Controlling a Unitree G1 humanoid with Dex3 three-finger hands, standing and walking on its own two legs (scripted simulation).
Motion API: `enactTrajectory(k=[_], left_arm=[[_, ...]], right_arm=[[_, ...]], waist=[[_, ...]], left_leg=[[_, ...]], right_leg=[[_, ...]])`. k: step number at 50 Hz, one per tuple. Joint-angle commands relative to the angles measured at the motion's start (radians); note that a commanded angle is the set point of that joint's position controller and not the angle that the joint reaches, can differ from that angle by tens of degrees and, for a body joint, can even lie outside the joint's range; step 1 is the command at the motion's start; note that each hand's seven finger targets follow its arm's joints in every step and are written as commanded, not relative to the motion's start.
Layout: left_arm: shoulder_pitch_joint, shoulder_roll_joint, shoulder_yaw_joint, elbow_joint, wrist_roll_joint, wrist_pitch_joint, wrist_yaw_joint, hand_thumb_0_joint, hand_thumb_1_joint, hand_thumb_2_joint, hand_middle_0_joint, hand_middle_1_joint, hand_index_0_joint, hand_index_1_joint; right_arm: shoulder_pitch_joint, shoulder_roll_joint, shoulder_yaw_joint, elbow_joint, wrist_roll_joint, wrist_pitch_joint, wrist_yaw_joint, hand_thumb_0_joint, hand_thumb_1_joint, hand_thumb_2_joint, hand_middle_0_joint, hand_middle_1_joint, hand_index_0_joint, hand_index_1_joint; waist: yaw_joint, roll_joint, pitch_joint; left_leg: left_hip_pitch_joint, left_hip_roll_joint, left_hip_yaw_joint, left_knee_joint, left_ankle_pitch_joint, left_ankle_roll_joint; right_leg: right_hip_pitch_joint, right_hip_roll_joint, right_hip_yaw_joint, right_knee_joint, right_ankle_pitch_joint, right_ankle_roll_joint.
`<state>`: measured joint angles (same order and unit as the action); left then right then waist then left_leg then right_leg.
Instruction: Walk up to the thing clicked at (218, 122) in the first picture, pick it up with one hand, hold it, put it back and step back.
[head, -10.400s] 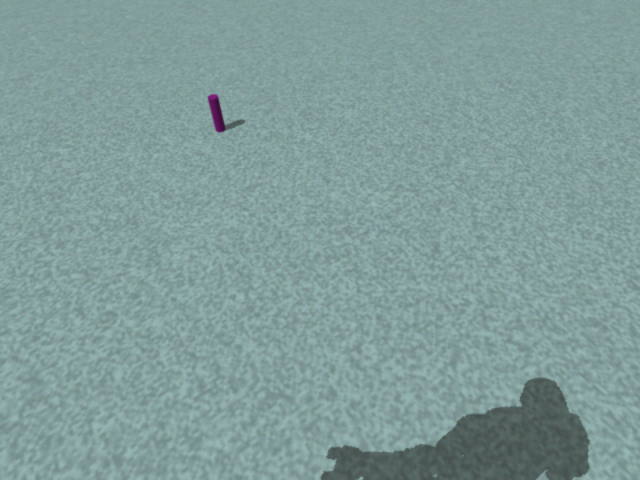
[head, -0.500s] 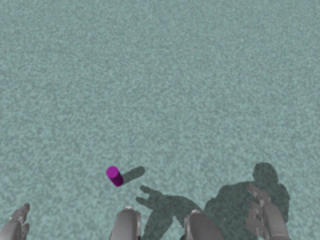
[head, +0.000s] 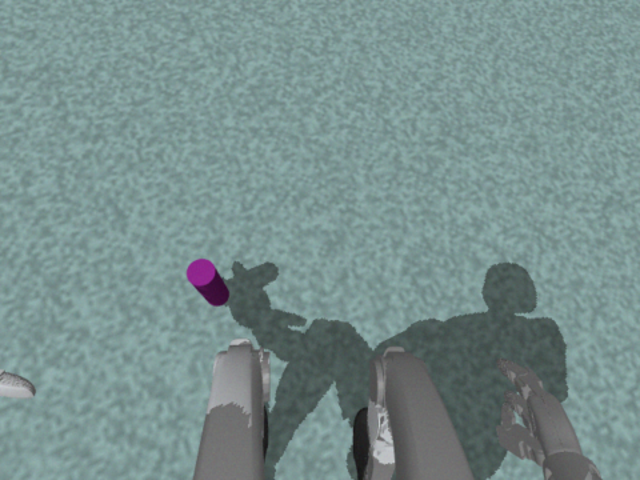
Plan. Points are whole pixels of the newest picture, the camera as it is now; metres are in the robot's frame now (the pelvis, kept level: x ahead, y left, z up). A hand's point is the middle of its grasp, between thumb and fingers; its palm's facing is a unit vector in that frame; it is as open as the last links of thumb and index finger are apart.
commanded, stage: go down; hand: left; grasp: from the side
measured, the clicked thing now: (210, 284) +0.44 +0.24 -0.43
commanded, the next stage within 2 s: approach in 1.30 s
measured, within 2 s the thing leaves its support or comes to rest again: neither
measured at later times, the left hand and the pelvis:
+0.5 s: hand (8, 299) +0.33 +0.41 -0.10, palm faces +0.24 -0.96 -0.13, open 17.4 cm; pelvis -0.02 +0.00 -0.08, yaw -2 degrees
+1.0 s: hand (11, 291) +0.34 +0.42 -0.12, palm faces +0.23 -0.97 -0.11, open 17.5 cm; pelvis -0.03 +0.00 -0.12, yaw -3 degrees
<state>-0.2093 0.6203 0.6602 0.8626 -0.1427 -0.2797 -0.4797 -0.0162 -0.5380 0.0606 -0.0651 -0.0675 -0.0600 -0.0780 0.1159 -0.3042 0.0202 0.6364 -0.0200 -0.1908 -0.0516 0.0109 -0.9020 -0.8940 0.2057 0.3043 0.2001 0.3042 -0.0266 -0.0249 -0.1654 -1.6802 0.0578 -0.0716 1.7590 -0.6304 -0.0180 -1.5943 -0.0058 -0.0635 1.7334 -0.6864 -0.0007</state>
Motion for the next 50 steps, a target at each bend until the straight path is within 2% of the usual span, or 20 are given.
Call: enactTrajectory(k=[1,4,7,8,9,11,14,16,20,21,22,26,28,35,36,40,43,46,48,50], left_arm=[[-0.167,0.400,0.117,-0.120,-0.040,-0.105,-0.034,0.000,-0.484,0.054,-0.057,-0.066,-0.053,-0.065],[-0.193,0.454,0.149,-0.087,-0.043,-0.115,-0.064,0.000,-0.481,0.046,-0.057,-0.052,-0.050,-0.054],[-0.220,0.459,0.150,-0.066,-0.048,-0.117,-0.089,0.000,-0.476,0.052,-0.055,-0.056,-0.050,-0.057],[-0.224,0.485,0.173,-0.075,-0.050,-0.117,-0.094,0.000,-0.506,0.044,-0.059,-0.053,-0.052,-0.055],[-0.219,0.499,0.182,-0.053,-0.053,-0.115,-0.099,0.000,-0.494,0.043,-0.057,-0.047,-0.050,-0.049],[-0.244,0.502,0.179,-0.051,-0.056,-0.114,-0.110,0.000,-0.492,0.041,-0.054,-0.040,-0.046,-0.043],[-0.254,0.544,0.212,-0.046,-0.068,-0.114,-0.122,0.000,-0.502,0.043,-0.051,-0.037,-0.043,-0.042],[-0.280,0.547,0.203,-0.055,-0.067,-0.115,-0.135,0.000,-0.505,0.044,-0.051,-0.038,-0.043,-0.042],[-0.311,0.598,0.229,-0.045,-0.067,-0.112,-0.148,0.000,-0.508,0.052,-0.052,-0.036,-0.039,-0.045],[-0.312,0.597,0.230,-0.034,-0.072,-0.113,-0.153,0.000,-0.517,0.053,-0.049,-0.033,-0.035,-0.043],[-0.334,0.585,0.213,-0.036,-0.074,-0.114,-0.159,0.000,-0.517,0.044,-0.053,-0.036,-0.043,-0.043],[-0.361,0.626,0.238,-0.044,-0.073,-0.116,-0.174,0.000,-0.526,0.044,-0.053,-0.040,-0.042,-0.047],[-0.359,0.617,0.231,-0.017,-0.072,-0.108,-0.180,0.000,-0.526,0.056,-0.050,-0.037,-0.037,-0.048],[-0.405,0.669,0.248,-0.041,-0.071,-0.106,-0.186,0.000,-0.535,0.059,-0.053,-0.045,-0.040,-0.054],[-0.420,0.656,0.234,-0.029,-0.068,-0.105,-0.186,0.000,-0.547,0.060,-0.053,-0.052,-0.042,-0.060],[-0.413,0.675,0.251,-0.033,-0.073,-0.103,-0.188,0.000,-0.530,0.067,-0.049,-0.051,-0.038,-0.059],[-0.419,0.661,0.235,-0.023,-0.076,-0.096,-0.191,0.000,-0.530,0.075,-0.045,-0.049,-0.033,-0.060],[-0.416,0.688,0.256,-0.035,-0.074,-0.096,-0.193,0.000,-0.541,0.069,-0.047,-0.047,-0.034,-0.058],[-0.420,0.666,0.247,-0.023,-0.075,-0.094,-0.194,0.000,-0.540,0.073,-0.047,-0.048,-0.033,-0.060],[-0.431,0.681,0.257,-0.029,-0.082,-0.097,-0.196,0.000,-0.544,0.077,-0.042,-0.043,-0.028,-0.057]], right_arm=[[0.071,-0.204,-0.075,-0.074,-0.002,-0.032,-0.023,0.000,-0.894,-0.899,0.199,0.300,0.199,0.300],[0.082,-0.219,-0.068,-0.061,-0.006,-0.033,-0.024,0.000,-0.902,-0.902,0.199,0.300,0.199,0.300],[0.079,-0.227,-0.063,-0.054,-0.006,-0.027,-0.025,0.000,-0.902,-0.902,0.199,0.300,0.200,0.300],[0.087,-0.232,-0.062,-0.050,-0.007,-0.026,-0.025,0.000,-0.904,-0.902,0.199,0.300,0.199,0.300],[0.075,-0.235,-0.058,-0.054,-0.006,-0.025,-0.024,0.000,-0.903,-0.902,0.199,0.300,0.199,0.300],[0.079,-0.238,-0.055,-0.053,-0.005,-0.022,-0.024,0.000,-0.907,-0.904,0.199,0.300,0.199,0.300],[0.074,-0.239,-0.048,-0.049,-0.006,-0.023,-0.026,0.000,-0.911,-0.905,0.199,0.300,0.199,0.300],[0.073,-0.240,-0.047,-0.042,-0.009,-0.020,-0.026,0.000,-0.915,-0.906,0.199,0.300,0.199,0.300],[0.079,-0.244,-0.041,-0.039,-0.013,-0.023,-0.023,0.000,-0.915,-0.907,0.199,0.300,0.199,0.300],[0.077,-0.245,-0.039,-0.034,-0.012,-0.022,-0.023,0.000,-0.917,-0.909,0.199,0.300,0.199,0.300],[0.074,-0.241,-0.039,-0.033,-0.013,-0.022,-0.024,0.000,-0.915,-0.907,0.199,0.300,0.199,0.300],[0.083,-0.258,-0.039,-0.027,-0.018,-0.024,-0.024,0.000,-0.921,-0.909,0.199,0.300,0.199,0.300],[0.088,-0.261,-0.036,-0.022,-0.020,-0.024,-0.024,0.000,-0.921,-0.910,0.199,0.300,0.199,0.300],[0.081,-0.263,-0.028,-0.028,-0.021,-0.022,-0.024,0.000,-0.916,-0.908,0.199,0.300,0.199,0.300],[0.077,-0.263,-0.029,-0.030,-0.019,-0.022,-0.025,0.000,-0.920,-0.908,0.199,0.300,0.199,0.300],[0.079,-0.266,-0.024,-0.031,-0.020,-0.023,-0.024,0.000,-0.916,-0.908,0.199,0.300,0.199,0.300],[0.081,-0.265,-0.023,-0.032,-0.019,-0.022,-0.021,0.000,-0.914,-0.908,0.199,0.300,0.199,0.300],[0.094,-0.280,-0.023,-0.028,-0.019,-0.021,-0.021,0.000,-0.921,-0.910,0.199,0.300,0.199,0.300],[0.096,-0.274,-0.024,-0.031,-0.015,-0.018,-0.018,0.000,-0.919,-0.909,0.199,0.300,0.199,0.300],[0.096,-0.273,-0.020,-0.024,-0.017,-0.018,-0.018,0.000,-0.916,-0.909,0.199,0.300,0.199,0.300]], waist=[[0.029,0.154,-0.491],[0.042,0.181,-0.543],[0.041,0.199,-0.524],[0.051,0.214,-0.557],[0.057,0.203,-0.542],[0.047,0.209,-0.544],[0.053,0.191,-0.555],[0.048,0.205,-0.555],[0.049,0.197,-0.570],[0.051,0.198,-0.552],[0.036,0.198,-0.529],[0.046,0.232,-0.582],[0.038,0.230,-0.573],[0.047,0.239,-0.548],[0.031,0.233,-0.528],[0.043,0.232,-0.545],[0.034,0.231,-0.526],[0.041,0.270,-0.565],[0.028,0.249,-0.542],[0.038,0.255,-0.528]], left_leg=[[0.365,-0.018,-0.003,-0.179,0.123,0.039],[0.367,-0.019,-0.006,-0.142,0.174,0.038],[0.353,-0.015,-0.017,-0.134,0.134,0.033],[0.364,-0.014,-0.021,-0.118,0.172,0.031],[0.343,-0.013,-0.019,-0.114,0.151,0.032],[0.327,-0.012,-0.025,-0.102,0.133,0.032],[0.272,-0.015,-0.010,-0.056,0.154,0.038],[0.264,-0.015,-0.006,-0.038,0.151,0.039],[0.213,-0.013,0.004,0.003,0.168,0.040],[0.211,-0.011,0.003,0.005,0.151,0.040],[0.182,-0.010,0.003,0.008,0.107,0.040],[0.213,-0.008,0.000,0.037,0.152,0.038],[0.220,-0.007,-0.006,0.043,0.172,0.036],[0.148,-0.006,-0.001,0.061,0.091,0.037],[0.129,-0.007,-0.004,0.063,0.062,0.038],[0.119,-0.007,-0.001,0.081,0.081,0.038],[0.103,-0.005,-0.004,0.083,0.049,0.037],[0.165,-0.004,-0.022,0.083,0.110,0.033],[0.137,-0.004,-0.026,0.083,0.087,0.033],[0.119,-0.003,-0.019,0.093,0.070,0.034]], right_leg=[[0.138,0.020,0.042,-0.183,0.125,-0.031],[0.110,0.023,0.028,-0.132,0.159,-0.036],[0.045,0.026,0.013,-0.097,0.129,-0.041],[0.046,0.026,0.004,-0.072,0.160,-0.042],[0.036,0.028,0.002,-0.067,0.145,-0.042],[0.009,0.029,-0.004,-0.047,0.133,-0.043],[0.025,0.029,-0.001,-0.028,0.148,-0.040],[-0.003,0.030,-0.001,-0.015,0.140,-0.040],[0.012,0.033,0.000,0.011,0.152,-0.038],[-0.006,0.034,-0.001,0.014,0.140,-0.038],[-0.019,0.034,0.002,0.010,0.103,-0.036],[-0.040,0.036,-0.010,0.059,0.145,-0.042],[-0.057,0.037,-0.020,0.071,0.161,-0.042],[-0.081,0.039,-0.020,0.094,0.103,-0.041],[-0.102,0.039,-0.024,0.095,0.084,-0.041],[-0.096,0.040,-0.023,0.112,0.097,-0.041],[-0.120,0.040,-0.025,0.116,0.072,-0.040],[-0.144,0.040,-0.042,0.156,0.128,-0.045],[-0.156,0.039,-0.045,0.155,0.109,-0.044],[-0.158,0.040,-0.041,0.161,0.099,-0.044]])
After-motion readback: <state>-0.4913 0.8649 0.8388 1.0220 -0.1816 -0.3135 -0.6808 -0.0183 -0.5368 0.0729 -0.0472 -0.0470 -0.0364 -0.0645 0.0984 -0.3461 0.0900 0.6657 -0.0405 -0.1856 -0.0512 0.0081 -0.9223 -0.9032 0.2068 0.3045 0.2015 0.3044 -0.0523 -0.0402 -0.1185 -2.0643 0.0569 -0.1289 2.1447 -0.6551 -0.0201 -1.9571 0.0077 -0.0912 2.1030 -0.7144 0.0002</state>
